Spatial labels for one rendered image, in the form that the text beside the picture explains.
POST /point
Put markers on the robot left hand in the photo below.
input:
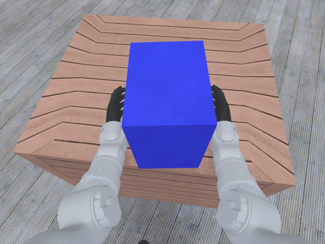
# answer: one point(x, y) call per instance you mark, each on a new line
point(114, 112)

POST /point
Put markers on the carton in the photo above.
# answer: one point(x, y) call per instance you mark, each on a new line
point(168, 115)

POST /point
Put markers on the robot right hand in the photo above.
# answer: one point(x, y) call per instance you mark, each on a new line
point(222, 109)

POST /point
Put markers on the robot left upper arm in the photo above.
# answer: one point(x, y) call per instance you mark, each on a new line
point(84, 217)

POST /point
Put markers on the left robot forearm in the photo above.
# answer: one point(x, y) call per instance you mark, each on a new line
point(107, 165)

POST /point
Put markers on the robot right upper arm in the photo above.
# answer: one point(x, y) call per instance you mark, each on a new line
point(250, 219)

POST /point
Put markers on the right robot forearm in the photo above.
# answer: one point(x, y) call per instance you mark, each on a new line
point(230, 166)

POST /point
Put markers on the pedestal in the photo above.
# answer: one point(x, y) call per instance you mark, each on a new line
point(62, 135)

